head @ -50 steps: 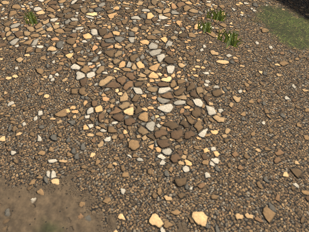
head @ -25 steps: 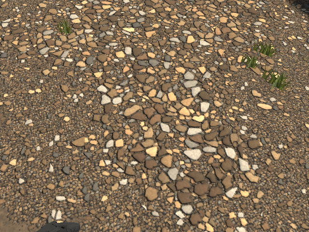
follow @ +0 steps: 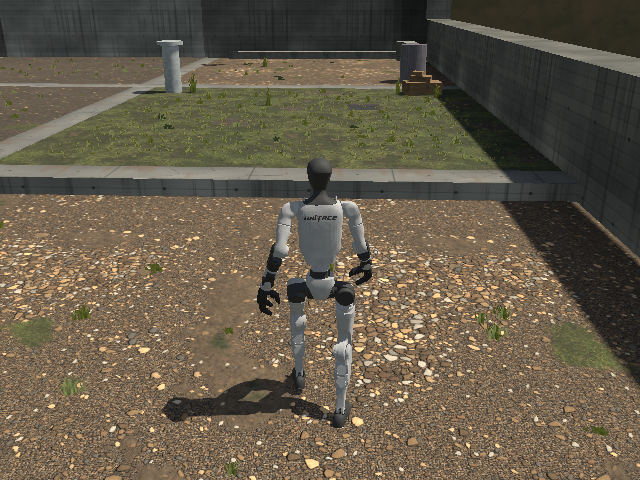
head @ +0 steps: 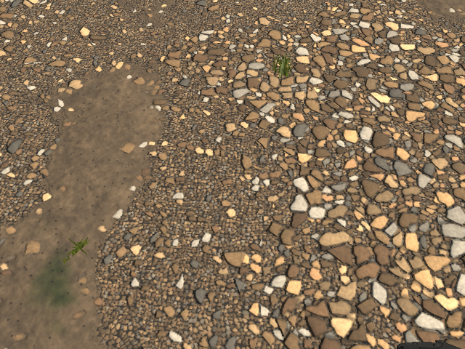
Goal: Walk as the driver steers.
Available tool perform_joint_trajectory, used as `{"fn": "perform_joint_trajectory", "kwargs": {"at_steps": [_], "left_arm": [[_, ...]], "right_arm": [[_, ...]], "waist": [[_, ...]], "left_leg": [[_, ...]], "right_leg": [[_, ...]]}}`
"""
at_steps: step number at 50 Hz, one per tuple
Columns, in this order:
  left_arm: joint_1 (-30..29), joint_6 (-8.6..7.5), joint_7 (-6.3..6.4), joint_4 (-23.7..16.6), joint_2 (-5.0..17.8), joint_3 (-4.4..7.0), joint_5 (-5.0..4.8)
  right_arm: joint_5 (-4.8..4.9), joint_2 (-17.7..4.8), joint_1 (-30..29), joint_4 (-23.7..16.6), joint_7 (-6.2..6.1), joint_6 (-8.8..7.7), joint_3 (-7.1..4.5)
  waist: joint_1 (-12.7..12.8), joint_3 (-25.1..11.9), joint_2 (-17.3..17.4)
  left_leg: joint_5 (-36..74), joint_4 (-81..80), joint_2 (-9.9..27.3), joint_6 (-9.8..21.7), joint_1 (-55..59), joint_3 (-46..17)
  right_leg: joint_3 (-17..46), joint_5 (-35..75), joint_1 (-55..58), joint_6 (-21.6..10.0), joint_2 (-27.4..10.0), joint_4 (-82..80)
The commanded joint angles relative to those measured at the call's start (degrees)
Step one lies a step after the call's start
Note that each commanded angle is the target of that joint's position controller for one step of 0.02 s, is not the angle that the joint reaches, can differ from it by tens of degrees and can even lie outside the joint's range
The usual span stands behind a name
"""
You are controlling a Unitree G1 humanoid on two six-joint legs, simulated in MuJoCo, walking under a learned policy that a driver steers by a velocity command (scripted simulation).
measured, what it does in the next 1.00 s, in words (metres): walks ahead: left foot, then right foot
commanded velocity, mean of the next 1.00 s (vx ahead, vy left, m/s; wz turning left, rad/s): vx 0.50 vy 0.00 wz -0.03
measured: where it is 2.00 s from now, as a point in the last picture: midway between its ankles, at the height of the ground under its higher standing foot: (272, 188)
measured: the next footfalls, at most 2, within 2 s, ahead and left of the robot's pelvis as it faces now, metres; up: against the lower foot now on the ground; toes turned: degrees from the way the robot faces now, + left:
left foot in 0.08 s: +0.20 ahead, +0.10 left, +0.00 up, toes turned +7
right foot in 0.64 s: +0.54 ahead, -0.02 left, +0.00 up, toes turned +2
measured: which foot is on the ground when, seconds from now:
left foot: up 0.00-0.06, down 0.08-0.66, up 0.68-1.00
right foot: down 0.00-0.10, up 0.12-0.62, down 0.64-1.00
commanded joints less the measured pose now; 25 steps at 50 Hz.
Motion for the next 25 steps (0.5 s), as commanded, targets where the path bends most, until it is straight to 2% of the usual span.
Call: {"fn": "perform_joint_trajectory", "kwargs": {"at_steps": [1, 2, 3, 4, 5, 6, 7, 8, 9, 10, 11, 13, 15, 17, 21, 25], "left_arm": [[0.51, 0.3, 0.65, -2.05, 10.46, 2.33, 0.05], [0.79, 0.78, 0.82, -1.76, 11.45, 2.5, 0.08], [0.78, 1.34, 0.91, -1.72, 12.12, 2.56, -0.01], [0.18, 1.7, 0.91, -2.41, 11.88, 2.33, -0.06], [1.92, 1.46, 0.22, -5.67, 7.03, 0.92, -0.84], [-0.83, 1.07, -0.4, -9.04, 6.1, 0.85, -0.06], [-6.93, 1.02, -0.47, -9.66, 8.59, 1.32, 0.3], [-7.0, 0.45, -0.63, -9.35, 6.68, 0.54, -0.62], [-5.61, 0.33, -0.64, -8.11, 6.05, 0.31, -0.48], [-4.31, 1.07, -0.74, -7.47, 5.97, 0.33, 0.49], [-1.99, 2.08, -0.96, -6.22, 5.85, 0.27, 1.15], [-1.58, 3.25, -1.54, -5.68, 5.35, 0.39, 1.34], [-4.99, 3.59, -1.87, -6.36, 4.7, 0.37, 1.16], [-9.81, 3.6, -1.91, -7.59, 4.6, 0.41, 1.08], [-16.83, 3.21, -2.01, -9.37, 3.88, 0.17, 0.77], [-22.13, 2.75, -2.36, -10.79, 3.35, -0.31, 0.29]], "right_arm": [[-0.51, -3.49, -4.36, -5.1, -0.21, -0.71, -0.79], [-0.71, -4.1, -1.81, -4.51, -0.61, -0.78, -1.17], [-0.88, -5.07, 4.15, -2.85, -1.12, -1.19, -1.83], [-1.32, -6.86, 14.41, 0.57, -1.93, -1.72, -2.95], [-1.69, -13.09, 20.22, 1.27, -2.9, -1.74, -4.76], [0.57, -16.88, 19.15, -0.06, -3.4, -1.35, -5.52], [1.21, -14.79, 19.79, 0.89, -4.05, -1.01, -5.1], [1.34, -11.56, 17.35, 2.02, -4.6, -1.32, -4.22], [1.29, -8.5, 15.08, 2.46, -4.77, -1.81, -3.25], [1.56, -6.84, 12.99, 2.7, -4.84, -2.36, -2.54], [1.58, -5.79, 11.49, 2.54, -4.67, -2.9, -2.04], [1.94, -6.0, 12.88, 3.75, -4.3, -4.06, -1.95], [1.99, -6.94, 14.79, 5.1, -4.17, -4.53, -2.2], [2.07, -6.87, 16.94, 6.29, -4.16, -4.65, -2.15], [2.05, -6.7, 20.37, 8.3, -4.3, -4.98, -1.95], [1.16, -6.34, 23.04, 10.48, -4.8, -5.24, -1.57]], "waist": [[-1.37, 1.16, -7.64], [-2.66, -0.92, -8.16], [-5.34, -4.59, -7.7], [-9.93, -10.51, -4.75], [-11.03, -18.11, 5.46], [-9.27, -22.01, 11.51], [-11.15, -16.33, 2.53], [-8.67, -9.74, 0.99], [-5.89, -5.99, -1.16], [-3.61, -4.32, -0.73], [-2.2, -4.66, 0.07], [-1.66, -4.57, 0.35], [-2.37, -2.29, 0.31], [-3.8, -0.07, 0.23], [-5.99, 1.24, 0.63], [-7.69, 3.04, 0.94]], "left_leg": [[-6.21, -4.38, -3.27, 2.77, 4.23, 4.18], [-9.45, -5.29, -5.53, 4.06, 8.07, 5.19], [-10.78, -7.4, -8.1, 5.62, 14.93, 5.49], [-8.79, -11.27, -9.05, 7.58, 28.6, 3.63], [-20.03, -14.0, 6.06, 12.85, 47.95, -18.29], [-12.52, -22.85, 17.82, 18.2, 54.14, -45.85], [-2.97, -23.19, 16.1, 16.97, 51.49, -37.59], [5.36, -22.68, 14.47, 15.63, 44.01, -28.86], [11.48, -23.46, 11.18, 12.8, 36.98, -23.18], [14.53, -24.6, 8.6, 11.19, 31.96, -19.39], [15.48, -25.94, 7.11, 10.41, 29.01, -16.76], [17.1, -28.18, 5.75, 10.72, 27.38, -14.65], [14.22, -30.82, 5.2, 10.54, 27.18, -13.56], [12.89, -32.26, 5.0, 9.94, 28.96, -13.11], [14.54, -32.31, 5.06, 8.81, 33.73, -11.76], [18.82, -32.5, 6.41, 7.77, 38.71, -7.99]], "right_leg": [[2.53, 41.42, 0.28, -6.43, -15.27, 2.24], [1.42, 51.07, 1.46, -6.12, -15.36, 8.24], [0.41, 56.17, 0.95, -5.85, -15.05, 17.87], [-0.95, 50.11, -5.46, -4.33, -13.65, 31.91], [-1.11, 23.42, -25.73, -1.56, -9.77, 51.17], [6.82, -13.03, -41.28, 0.76, 0.43, 65.37], [13.86, -7.76, -46.49, 0.09, -2.52, 66.5], [13.94, -2.92, -45.63, -0.5, -4.89, 62.81], [14.18, -1.2, -41.73, -0.83, -6.68, 56.77], [14.48, -0.87, -37.9, -0.62, -7.44, 53.31], [14.39, -0.18, -34.27, -0.39, -7.59, 51.53], [13.37, 1.81, -33.29, 0.03, -6.86, 49.16], [12.97, 6.08, -36.33, 0.46, -7.04, 45.33], [12.97, 10.47, -40.34, 0.8, -7.31, 40.55], [12.57, 16.89, -43.03, 0.47, -6.2, 31.23], [10.72, 18.27, -42.42, -2.07, -4.02, 23.83]]}}
Keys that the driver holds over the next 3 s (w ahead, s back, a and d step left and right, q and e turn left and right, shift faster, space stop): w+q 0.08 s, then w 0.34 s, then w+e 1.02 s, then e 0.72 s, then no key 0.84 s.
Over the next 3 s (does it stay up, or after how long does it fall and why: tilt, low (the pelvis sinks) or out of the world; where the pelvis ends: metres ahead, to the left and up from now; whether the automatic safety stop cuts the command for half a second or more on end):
stays up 0.95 -0.03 0.01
